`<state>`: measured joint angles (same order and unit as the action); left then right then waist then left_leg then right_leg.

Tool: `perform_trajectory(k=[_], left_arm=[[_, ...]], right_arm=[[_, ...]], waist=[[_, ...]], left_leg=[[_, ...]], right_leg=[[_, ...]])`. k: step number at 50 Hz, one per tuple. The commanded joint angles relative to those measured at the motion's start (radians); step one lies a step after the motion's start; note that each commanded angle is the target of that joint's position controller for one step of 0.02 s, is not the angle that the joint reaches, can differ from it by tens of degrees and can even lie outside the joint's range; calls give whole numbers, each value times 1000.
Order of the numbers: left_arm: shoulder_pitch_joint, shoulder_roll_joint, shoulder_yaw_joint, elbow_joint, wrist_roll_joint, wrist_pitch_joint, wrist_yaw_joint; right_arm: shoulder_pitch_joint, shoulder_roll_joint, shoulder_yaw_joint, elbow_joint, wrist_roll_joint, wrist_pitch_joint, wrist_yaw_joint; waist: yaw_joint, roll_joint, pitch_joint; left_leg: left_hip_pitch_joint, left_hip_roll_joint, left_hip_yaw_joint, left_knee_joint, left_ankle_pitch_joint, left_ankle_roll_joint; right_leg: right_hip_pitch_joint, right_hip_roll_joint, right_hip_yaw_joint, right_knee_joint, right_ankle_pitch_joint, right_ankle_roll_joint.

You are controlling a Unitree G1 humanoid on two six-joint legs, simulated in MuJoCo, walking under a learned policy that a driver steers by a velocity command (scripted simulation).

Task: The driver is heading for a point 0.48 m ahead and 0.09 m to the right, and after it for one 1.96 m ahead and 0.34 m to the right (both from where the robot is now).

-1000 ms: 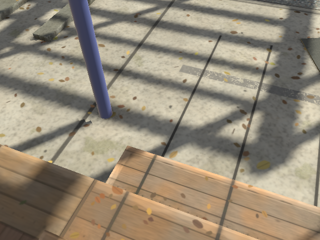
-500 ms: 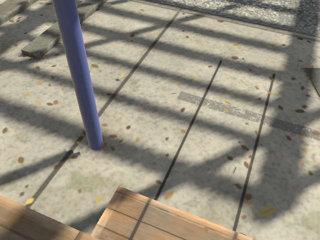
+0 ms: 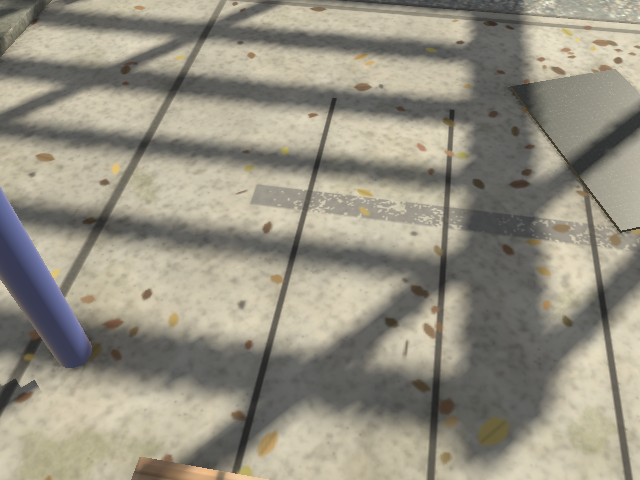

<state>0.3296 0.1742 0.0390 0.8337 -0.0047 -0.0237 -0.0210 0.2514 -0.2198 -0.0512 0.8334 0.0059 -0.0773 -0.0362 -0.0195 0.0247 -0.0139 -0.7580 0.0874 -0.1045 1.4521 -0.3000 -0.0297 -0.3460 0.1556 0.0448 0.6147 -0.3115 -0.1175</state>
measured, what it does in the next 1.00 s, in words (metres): goes down, turning right: left foot 0.15 m lower, then right foot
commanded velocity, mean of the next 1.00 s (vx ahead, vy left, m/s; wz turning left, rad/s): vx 0.35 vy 0.00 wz -0.58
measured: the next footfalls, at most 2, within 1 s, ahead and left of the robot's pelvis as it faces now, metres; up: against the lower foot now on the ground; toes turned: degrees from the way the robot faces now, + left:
left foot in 0.36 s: +0.38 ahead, +0.14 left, -0.15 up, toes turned -20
right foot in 0.96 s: +0.46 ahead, -0.17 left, -0.15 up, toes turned -32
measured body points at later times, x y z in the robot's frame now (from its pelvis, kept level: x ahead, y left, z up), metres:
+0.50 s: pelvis +0.29 +0.07 -0.14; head +0.30 +0.08 +0.30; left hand +0.37 +0.31 -0.29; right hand +0.31 -0.19 -0.26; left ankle +0.34 +0.15 -0.87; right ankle +0.17 -0.05 -0.64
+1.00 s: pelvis +0.45 -0.03 -0.19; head +0.48 -0.05 +0.26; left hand +0.75 +0.06 -0.26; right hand +0.39 -0.33 -0.30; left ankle +0.38 +0.14 -0.80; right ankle +0.43 -0.15 -0.87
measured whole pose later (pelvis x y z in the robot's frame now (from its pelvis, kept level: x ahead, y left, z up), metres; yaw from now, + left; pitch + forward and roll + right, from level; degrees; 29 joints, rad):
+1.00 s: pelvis +0.45 -0.03 -0.19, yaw -33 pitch +2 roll -2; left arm 0.12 0.23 0.05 0.58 -0.01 0.00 -0.03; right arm 0.23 -0.28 -0.07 0.74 0.02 -0.02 -0.03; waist -0.02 0.05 0.02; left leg -0.34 0.08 0.03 1.27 -0.57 -0.02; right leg -0.55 0.07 -0.01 0.90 -0.35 -0.04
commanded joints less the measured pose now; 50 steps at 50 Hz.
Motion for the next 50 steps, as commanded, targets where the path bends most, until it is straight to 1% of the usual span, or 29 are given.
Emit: perform_trajectory(k=[1,3,4,5,7,9,12,14,16,18,19,20,21,22,23,25,26,28,31,32,34,37,43,45,46,47,48,49,50], left_arm=[[-85,166,35,-127,-15,-33,39],[-57,202,54,-124,7,-25,46],[-46,191,53,-128,-10,-23,50],[80,155,52,-82,-32,-29,60],[208,142,50,-50,-43,-29,77],[166,119,39,-56,-38,-18,91],[118,152,45,-68,-25,7,90],[157,129,40,-70,-38,20,100],[153,138,43,-60,-35,40,111],[149,101,27,-48,-25,32,67],[280,21,11,-5,-26,10,34],[430,58,11,-10,-67,-5,23],[388,120,12,-71,-80,-15,32],[182,161,27,-97,-61,6,59],[60,189,35,-143,-68,19,82],[40,213,56,-138,-27,35,97],[53,182,58,-132,-16,29,94],[-8,137,58,-170,12,1,78],[-16,63,33,-199,8,9,40],[7,99,43,-191,16,12,29],[-45,119,50,-221,21,34,19],[-157,108,47,-286,20,55,7],[-310,96,29,-382,-3,41,-27],[-243,122,34,-366,-5,39,-30],[-183,158,51,-343,-15,35,-32],[-41,201,72,-294,-16,35,-27],[189,244,97,-213,-9,27,-9],[92,365,114,-221,11,21,13],[-41,294,79,-256,0,3,8]], right_arm=[[-48,-105,-35,-126,-46,2,-21],[24,-77,-29,-98,-45,-3,9],[14,-82,-29,-100,-40,-6,21],[-87,-117,-39,-136,-22,-22,33],[-272,-98,-23,-195,-31,-50,54],[-352,-40,-1,-236,-44,-66,77],[-291,-58,-11,-270,-14,-51,79],[-280,-69,-14,-284,-7,-40,66],[-177,-85,-28,-250,3,-35,67],[147,-121,-56,-137,-1,-33,77],[324,-146,-55,-86,-21,-25,82],[365,-201,-61,-72,-2,-13,89],[346,-258,-82,-59,29,-3,99],[274,-158,-60,-48,21,17,89],[155,-150,-48,-64,-17,7,73],[-42,-45,-3,-90,-16,-30,60],[-68,-39,-1,-79,-23,-39,58],[-11,-85,-13,-55,-30,-50,31],[51,-116,-17,-17,-29,-12,2],[33,-166,-27,-25,-33,-11,-1],[59,-147,-20,-16,-11,-1,2],[133,-118,-14,6,-8,22,6],[132,-177,-34,-44,-9,63,-20],[25,-226,-48,-101,-1,68,-20],[-26,-227,-54,-139,18,59,-24],[-143,-243,-60,-180,23,45,-14],[-289,-253,-68,-224,32,18,3],[-192,-104,-34,-322,16,8,22],[-98,-144,-29,-284,16,1,42]], waist=[[-35,-46,-2],[-41,-75,-103],[-36,-50,-100],[20,-41,-56],[93,-33,-7],[104,-28,42],[83,-141,46],[105,-118,61],[60,-129,26],[-76,-6,-85],[-91,175,-187],[-38,384,-263],[-23,373,-294],[-40,103,-89],[-18,113,15],[83,1,147],[101,42,134],[66,93,94],[67,82,-43],[70,53,-87],[46,-1,-63],[-4,9,-1],[-50,54,38],[4,94,-16],[35,121,-77],[127,124,-132],[294,21,-134],[142,-473,-112],[70,-323,-144]], left_leg=[[-19,27,-19,-412,148,-53],[134,-12,10,-392,393,-29],[110,-14,8,-404,406,-19],[-91,2,-70,-510,510,7],[-268,-17,-87,-680,505,51],[83,-80,-4,-964,802,52],[322,-111,-18,-966,781,38],[297,-65,-80,-1117,722,39],[416,-6,-114,-1149,681,51],[868,38,-71,-1023,681,62],[1228,124,-113,-737,898,83],[1304,258,-338,-739,860,157],[1266,374,-544,-911,355,297],[1038,301,-525,-1120,-129,252],[802,337,-562,-1185,-207,291],[412,213,-339,-1168,8,203],[335,143,-213,-1155,176,145],[347,80,-36,-1164,589,140],[560,143,-7,-1072,992,187],[612,163,-5,-1034,1025,202],[680,168,13,-1007,976,205],[766,169,36,-958,930,193],[810,199,70,-812,931,191],[679,179,131,-722,1059,170],[672,176,125,-605,828,128],[517,166,164,-457,805,97],[264,101,196,-136,591,39],[-88,-179,162,242,-373,-40],[-218,-110,-18,116,-331,-4]], right_leg=[[-8,-283,370,-232,542,-192],[-16,-249,312,-148,689,-177],[11,-245,318,-131,681,-171],[174,-232,382,-68,460,-166],[342,-247,473,-24,280,-153],[18,-137,353,-12,27,-104],[-109,-104,384,84,-2,-101],[53,-97,414,188,-6,-81],[107,-100,440,366,39,-70],[-121,-28,334,745,-157,-7],[-455,56,292,1147,-613,38],[-636,41,281,1454,-595,87],[-762,-34,211,1458,-466,118],[-822,-83,81,1369,-285,116],[-777,-131,70,1383,-151,102],[-572,-206,211,1054,77,75],[-491,-210,184,969,105,73],[-387,-189,130,591,272,110],[-407,-194,136,468,343,126],[-404,-189,122,547,435,126],[-487,-183,124,564,395,123],[-597,-176,99,588,318,116],[-617,-178,-22,511,144,142],[-365,-133,-105,404,76,114],[-239,-172,-11,286,234,95],[42,-127,-59,180,270,71],[371,-101,-74,-15,444,27],[446,-314,493,-193,665,-196],[423,-414,642,-176,562,-230]])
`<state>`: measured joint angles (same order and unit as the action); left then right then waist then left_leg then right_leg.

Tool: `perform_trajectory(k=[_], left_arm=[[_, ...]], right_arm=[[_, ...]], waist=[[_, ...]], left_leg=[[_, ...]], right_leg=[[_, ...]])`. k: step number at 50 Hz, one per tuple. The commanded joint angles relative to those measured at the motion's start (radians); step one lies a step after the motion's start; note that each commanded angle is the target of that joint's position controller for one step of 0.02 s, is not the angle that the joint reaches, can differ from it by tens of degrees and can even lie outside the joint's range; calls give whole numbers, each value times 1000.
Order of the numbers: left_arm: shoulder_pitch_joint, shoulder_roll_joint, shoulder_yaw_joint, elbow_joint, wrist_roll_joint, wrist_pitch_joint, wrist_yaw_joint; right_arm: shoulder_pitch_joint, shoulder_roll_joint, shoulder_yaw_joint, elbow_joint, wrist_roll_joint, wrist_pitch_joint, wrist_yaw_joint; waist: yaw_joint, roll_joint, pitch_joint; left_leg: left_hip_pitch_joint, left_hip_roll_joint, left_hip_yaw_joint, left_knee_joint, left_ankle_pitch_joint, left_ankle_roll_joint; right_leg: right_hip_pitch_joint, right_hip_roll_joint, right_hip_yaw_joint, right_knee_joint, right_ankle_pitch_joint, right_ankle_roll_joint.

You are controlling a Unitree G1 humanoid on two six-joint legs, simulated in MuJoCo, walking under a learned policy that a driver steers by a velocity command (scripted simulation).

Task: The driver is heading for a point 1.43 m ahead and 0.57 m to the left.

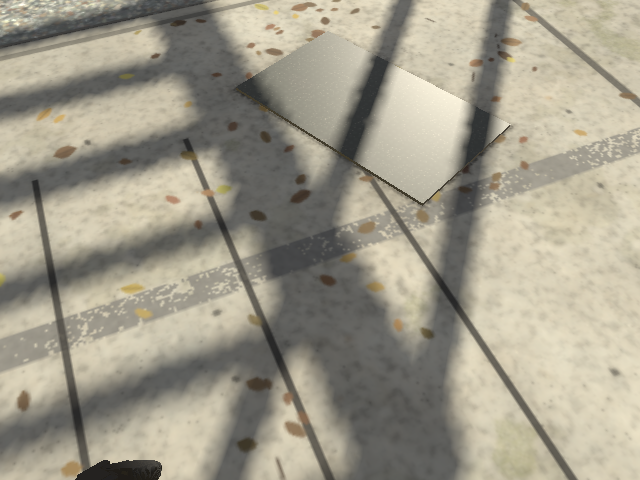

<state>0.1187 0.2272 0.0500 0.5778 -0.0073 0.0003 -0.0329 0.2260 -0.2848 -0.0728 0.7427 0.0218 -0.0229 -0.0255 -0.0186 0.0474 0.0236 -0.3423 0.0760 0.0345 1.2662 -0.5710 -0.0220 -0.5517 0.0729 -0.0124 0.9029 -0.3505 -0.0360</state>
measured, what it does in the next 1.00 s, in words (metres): goes down, turning left: left foot 0.15 m lower, then right foot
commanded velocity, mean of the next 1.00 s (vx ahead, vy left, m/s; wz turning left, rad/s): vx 0.01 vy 0.00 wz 0.34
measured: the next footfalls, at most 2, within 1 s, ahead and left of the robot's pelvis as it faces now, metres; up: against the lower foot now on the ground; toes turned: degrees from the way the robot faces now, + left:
left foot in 0.36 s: +0.28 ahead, +0.13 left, -0.15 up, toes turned -1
right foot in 0.86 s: +0.36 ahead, -0.07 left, -0.15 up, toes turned +30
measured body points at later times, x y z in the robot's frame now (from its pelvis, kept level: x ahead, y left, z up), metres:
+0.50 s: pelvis +0.18 +0.05 -0.11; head +0.22 +0.09 +0.34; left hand +0.31 +0.31 -0.23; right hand +0.30 -0.19 -0.22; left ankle +0.24 +0.13 -0.83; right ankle +0.14 -0.11 -0.62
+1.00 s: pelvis +0.26 +0.01 -0.10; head +0.29 +0.00 +0.35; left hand +0.30 +0.32 -0.17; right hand +0.50 -0.20 -0.20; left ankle +0.20 +0.14 -0.75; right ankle +0.32 -0.08 -0.83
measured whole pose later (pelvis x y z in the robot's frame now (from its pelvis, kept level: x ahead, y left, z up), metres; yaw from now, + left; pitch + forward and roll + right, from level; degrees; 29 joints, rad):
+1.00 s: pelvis +0.26 +0.01 -0.10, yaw +25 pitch +2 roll +1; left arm 0.14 0.25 0.07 0.68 0.02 0.00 0.02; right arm 0.24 -0.33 -0.09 0.62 0.01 0.07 -0.03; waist -0.02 0.05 0.00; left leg -0.57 -0.15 -0.20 1.13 -0.45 -0.06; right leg -0.31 0.02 0.03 0.51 -0.24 -0.02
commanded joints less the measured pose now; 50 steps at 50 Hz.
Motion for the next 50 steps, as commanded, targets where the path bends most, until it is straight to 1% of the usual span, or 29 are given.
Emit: perform_trajectory(k=[1,2,3,4,5,9,12,15,17,18,19,20,21,22,23,25,26,27,28,30,33,40,42,43,44,45,46,47,50], left_arm=[[141,183,56,36,-15,-13,15],[97,143,41,48,-42,-11,3],[50,90,21,40,-40,-12,-6],[5,95,16,46,4,-18,4],[57,113,21,63,16,-39,22],[66,130,17,115,-13,-51,111],[55,90,12,116,2,-55,137],[102,54,15,130,2,-53,139],[93,42,24,143,1,-55,140],[132,17,27,164,-1,-59,132],[181,-9,22,104,28,-63,113],[209,35,13,75,19,-66,102],[171,67,7,60,9,-63,99],[68,108,23,50,15,-35,123],[82,66,0,-16,-20,-17,132],[68,152,33,27,-1,19,133],[42,117,32,25,12,27,135],[-2,92,28,6,33,27,136],[-45,58,21,-13,43,24,132],[-80,0,1,-32,29,23,115],[-110,30,14,-26,13,12,93],[-114,73,35,8,2,-25,58],[-34,96,50,39,9,-36,50],[18,136,64,50,16,-36,49],[73,200,74,45,38,-29,50],[101,221,82,56,60,-22,43],[59,187,74,42,39,-25,41],[12,146,61,34,28,-21,44],[-38,117,40,26,19,-6,56]], right_arm=[[-45,-81,-4,-138,11,-37,45],[-22,-54,2,-116,8,-13,48],[-21,-66,-4,-85,-3,9,34],[51,-53,-3,-34,-21,25,36],[26,-114,-28,-19,-6,25,38],[-220,-19,19,-145,-30,-5,59],[-170,-62,6,-143,5,13,70],[-118,-57,0,-134,12,29,79],[48,-43,-13,-73,8,17,86],[223,-62,-27,-4,-8,9,86],[219,-129,-38,-5,-42,-9,81],[178,-175,-39,-38,-44,-12,68],[131,-183,-34,-70,-55,-5,57],[54,-136,-18,-88,-48,13,50],[-32,-245,-46,-119,-52,18,23],[-53,-86,8,-146,-44,27,0],[-55,-104,5,-158,-29,33,-6],[-18,-122,-2,-146,-8,38,-17],[34,-123,-2,-130,-9,43,-32],[50,-104,-3,-124,2,73,-50],[14,-125,-15,-151,-4,84,-60],[6,-128,-24,-184,-14,96,-27],[-18,-121,-22,-198,-4,91,-23],[-1,-91,-14,-200,-7,85,-19],[74,-26,2,-192,-26,78,-9],[33,-96,-23,-239,6,62,-11],[12,-182,-50,-227,-10,53,-10],[8,-198,-60,-208,-11,61,-10],[35,-125,-43,-180,-9,89,-4]], waist=[[30,-182,-165],[-23,-61,-117],[-32,15,-110],[-64,8,-139],[-15,18,-111],[11,-103,-63],[6,-165,-75],[16,-137,-32],[-57,-96,-42],[-118,15,-110],[-52,263,-130],[-35,271,-205],[-41,169,-312],[-27,-102,-263],[56,169,-317],[43,73,-230],[39,-12,-206],[18,-12,-146],[-1,-3,-162],[-7,39,-192],[-10,100,-170],[-25,144,-77],[25,128,-84],[34,75,-119],[9,-169,-195],[21,-331,-178],[17,-253,-131],[5,-217,-106],[-13,-181,-63]], left_leg=[[-601,-45,-182,194,-35,13],[-571,-5,-153,60,-29,17],[-493,20,-137,-57,34,10],[-315,12,-109,-44,172,3],[-364,-14,-145,-72,368,12],[-187,-108,-84,-556,897,-9],[-88,-87,-140,-655,1034,-50],[-127,-15,-173,-783,991,-25],[26,-26,-92,-928,1028,12],[261,-34,-66,-955,1176,72],[540,62,-244,-748,1474,140],[608,190,-428,-705,1625,241],[606,264,-490,-721,1545,303],[444,172,-436,-814,1093,223],[345,306,-732,-879,768,340],[211,221,-635,-864,725,312],[163,122,-557,-876,572,269],[147,74,-519,-855,632,264],[167,62,-512,-841,712,263],[219,17,-484,-857,588,205],[191,25,-537,-887,413,170],[76,-7,-627,-888,366,206],[30,-44,-631,-841,399,173],[-61,-80,-599,-767,284,135],[-206,-215,-430,-480,-6,69],[-379,-277,-333,-298,-144,14],[-424,-211,-308,-141,-54,-27],[-422,-185,-285,-89,35,-43],[-391,-164,-200,20,191,-74]], right_leg=[[568,-331,645,-393,466,-261],[460,-308,594,-352,365,-220],[361,-294,538,-327,293,-202],[203,-292,482,-302,405,-200],[173,-260,451,-293,139,-186],[8,-130,178,-278,-82,-114],[14,-170,126,-159,-108,-107],[117,-242,168,0,-89,-104],[114,-237,89,177,18,-69],[45,-111,-55,486,-80,-21],[-321,9,-92,851,-405,57],[-461,-18,46,1042,-349,75],[-496,-31,101,1171,-303,82],[-451,-64,95,982,-98,49],[-431,-84,183,903,-53,65],[-363,-92,204,862,-23,89],[-324,-76,177,742,25,107],[-361,-56,154,590,95,131],[-340,-43,149,527,114,152],[-267,-34,138,245,107,157],[-170,-36,159,64,132,144],[114,3,130,-262,65,93],[299,-25,113,-469,202,64],[458,-125,166,-505,272,25],[640,-344,360,-483,485,-72],[599,-477,570,-539,494,-225],[537,-472,536,-549,406,-245],[487,-406,437,-548,332,-203],[376,-300,254,-563,329,-154]])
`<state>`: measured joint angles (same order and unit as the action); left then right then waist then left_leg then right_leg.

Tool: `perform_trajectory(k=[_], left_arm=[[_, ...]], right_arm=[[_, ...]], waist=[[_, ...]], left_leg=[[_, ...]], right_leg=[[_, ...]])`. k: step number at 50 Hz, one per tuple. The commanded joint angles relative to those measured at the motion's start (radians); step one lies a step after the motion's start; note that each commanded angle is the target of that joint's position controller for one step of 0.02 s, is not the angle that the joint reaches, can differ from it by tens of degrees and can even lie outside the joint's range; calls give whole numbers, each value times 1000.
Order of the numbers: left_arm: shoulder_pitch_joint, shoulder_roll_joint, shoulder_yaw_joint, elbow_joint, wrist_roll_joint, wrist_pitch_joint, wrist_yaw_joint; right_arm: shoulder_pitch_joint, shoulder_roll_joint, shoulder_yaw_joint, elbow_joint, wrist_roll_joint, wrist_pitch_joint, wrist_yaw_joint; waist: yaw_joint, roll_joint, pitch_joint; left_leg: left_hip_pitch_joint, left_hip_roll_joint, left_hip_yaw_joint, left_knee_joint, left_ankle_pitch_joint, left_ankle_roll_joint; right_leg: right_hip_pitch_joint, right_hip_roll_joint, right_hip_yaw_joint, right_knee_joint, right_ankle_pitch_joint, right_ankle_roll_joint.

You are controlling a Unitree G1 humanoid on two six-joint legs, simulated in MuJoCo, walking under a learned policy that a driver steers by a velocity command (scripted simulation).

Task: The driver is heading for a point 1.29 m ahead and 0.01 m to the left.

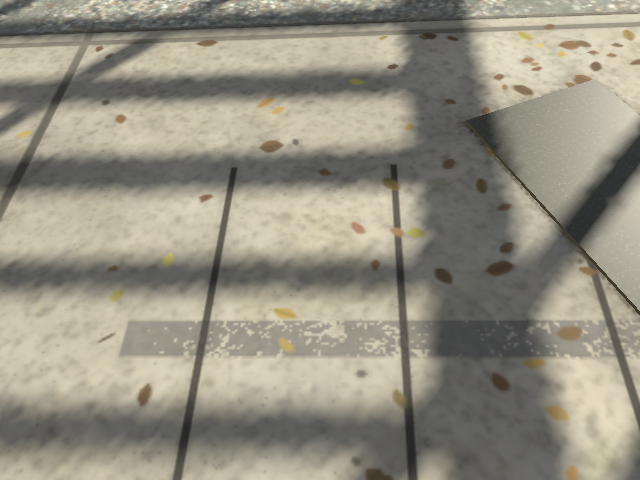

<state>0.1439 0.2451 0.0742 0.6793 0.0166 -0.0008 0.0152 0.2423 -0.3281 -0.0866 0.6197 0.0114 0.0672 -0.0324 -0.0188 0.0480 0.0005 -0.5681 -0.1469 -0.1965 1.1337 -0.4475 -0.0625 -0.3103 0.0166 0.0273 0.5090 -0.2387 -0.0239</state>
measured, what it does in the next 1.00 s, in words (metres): steps on the spot: left foot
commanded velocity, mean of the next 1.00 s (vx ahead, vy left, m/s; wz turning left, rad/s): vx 0.00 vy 0.00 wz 0.21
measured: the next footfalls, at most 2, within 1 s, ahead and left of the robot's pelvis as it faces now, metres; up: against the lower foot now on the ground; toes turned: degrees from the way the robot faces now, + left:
left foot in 0.32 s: +0.06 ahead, +0.15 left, +0.00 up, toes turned +7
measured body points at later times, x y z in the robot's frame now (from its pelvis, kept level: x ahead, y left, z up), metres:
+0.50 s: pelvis +0.05 +0.03 -0.01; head +0.06 +0.04 +0.44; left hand +0.09 +0.31 -0.13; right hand +0.28 -0.16 -0.09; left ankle +0.02 +0.15 -0.74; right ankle +0.02 -0.11 -0.74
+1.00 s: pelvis +0.05 +0.03 +0.00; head +0.06 +0.03 +0.44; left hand +0.09 +0.31 -0.13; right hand +0.24 -0.19 -0.12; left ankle +0.02 +0.15 -0.74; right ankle +0.02 -0.11 -0.74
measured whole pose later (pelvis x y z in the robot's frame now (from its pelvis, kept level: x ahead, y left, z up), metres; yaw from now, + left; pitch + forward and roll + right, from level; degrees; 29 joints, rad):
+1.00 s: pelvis +0.05 +0.03 +0.00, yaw +10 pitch -1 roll +0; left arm 0.27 0.24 0.04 0.81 0.01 -0.01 0.00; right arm 0.16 -0.22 -0.06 0.76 0.00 0.05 -0.01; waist 0.02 0.00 0.02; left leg -0.22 -0.03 -0.06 0.56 -0.32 0.00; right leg -0.13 -0.07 -0.07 0.52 -0.37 0.05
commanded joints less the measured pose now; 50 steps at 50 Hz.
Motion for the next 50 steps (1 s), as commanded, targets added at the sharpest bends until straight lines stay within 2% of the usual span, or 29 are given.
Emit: perform_trajectory(k=[1,4,5,6,9,12,14,15,16,17,18,19,20,21,23,27,37,50], left_arm=[[-58,101,14,-70,-1,1,11],[6,127,17,-48,4,11,19],[11,142,21,-42,-4,12,22],[15,145,21,-35,-3,8,28],[19,167,24,-16,-1,-8,22],[43,175,23,9,-17,-19,5],[33,164,14,19,-32,-20,-1],[78,136,3,39,-31,-25,-6],[105,113,-6,37,-5,-40,-14],[164,88,-22,21,20,-54,-29],[120,102,-20,25,14,-50,-26],[96,120,-17,18,3,-42,-28],[95,114,-17,26,2,-36,-30],[92,129,-13,30,6,-29,-32],[105,145,-7,34,5,-26,-35],[132,132,-8,53,-1,-26,-33],[141,128,-2,56,-3,-16,-23],[162,112,-4,84,-4,-16,-5]], right_arm=[[4,-61,-23,-63,10,1,6],[-46,-42,-14,-88,13,-3,8],[-57,-43,-13,-96,11,-3,6],[-76,-31,-6,-102,8,-2,7],[-81,-3,7,-109,-9,-8,17],[-97,-6,9,-110,-9,-13,20],[-53,1,9,-89,-7,-18,24],[-37,-13,6,-83,-12,-20,22],[-9,-73,-7,-87,-14,-20,14],[-44,-138,-15,-96,-24,-20,6],[-68,-40,6,-95,-27,-20,15],[-100,-1,19,-90,-31,-24,24],[-124,4,19,-89,-29,-27,30],[-131,-3,18,-93,-25,-31,36],[-108,-21,15,-81,-24,-37,41],[-124,-4,18,-71,-21,-33,39],[-135,6,11,-15,-16,-28,39],[-110,2,6,92,-14,-26,15]], waist=[[-7,-191,-31],[28,-203,-55],[34,-194,-55],[41,-193,-59],[36,-188,-67],[46,-195,-57],[12,-181,-58],[5,-159,-60],[16,-81,-114],[82,143,-164],[40,163,-197],[50,133,-168],[54,95,-149],[42,65,-107],[36,27,-75],[39,-10,-57],[47,-34,-54],[41,-40,-10]], left_leg=[[-165,70,71,128,95,-40],[-164,110,112,48,139,-60],[-155,126,106,-1,156,-60],[-143,142,109,-53,175,-57],[10,176,119,-207,154,-35],[154,152,180,-396,91,-6],[286,131,211,-629,217,30],[392,133,183,-753,336,53],[561,231,55,-730,648,79],[616,375,-104,-665,806,189],[538,388,-122,-683,737,265],[504,347,-85,-692,621,241],[472,296,-38,-684,520,193],[437,259,-9,-674,494,158],[404,229,11,-662,527,132],[412,216,27,-643,581,131],[415,191,57,-636,589,122],[412,176,87,-636,527,97]], right_leg=[[126,-225,169,-175,245,-168],[173,-239,120,-178,300,-188],[181,-253,111,-188,283,-186],[190,-263,101,-188,276,-184],[133,-279,62,-195,259,-188],[101,-275,50,-160,242,-187],[91,-262,45,-94,266,-156],[56,-237,31,-56,271,-103],[-28,-189,-18,25,211,-20],[-113,-114,-93,107,16,63],[-51,-113,-50,99,-122,93],[-27,-110,-51,72,-77,99],[4,-107,-63,45,-4,97],[19,-104,-69,27,63,93],[57,-105,-65,9,119,84],[79,-106,-69,-12,125,78],[132,-106,-80,-36,134,79],[125,-103,-89,-64,106,77]])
